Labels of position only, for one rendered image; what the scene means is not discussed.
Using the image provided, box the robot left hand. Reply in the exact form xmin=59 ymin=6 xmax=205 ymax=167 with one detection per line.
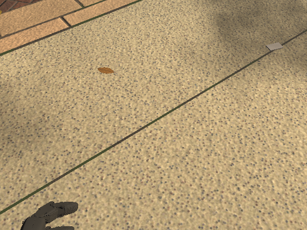
xmin=20 ymin=201 xmax=79 ymax=230

